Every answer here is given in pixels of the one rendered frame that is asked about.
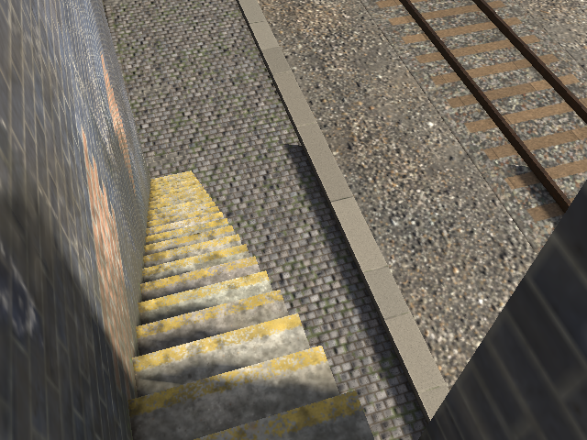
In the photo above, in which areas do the stairs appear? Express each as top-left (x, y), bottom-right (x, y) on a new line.
top-left (128, 170), bottom-right (374, 440)

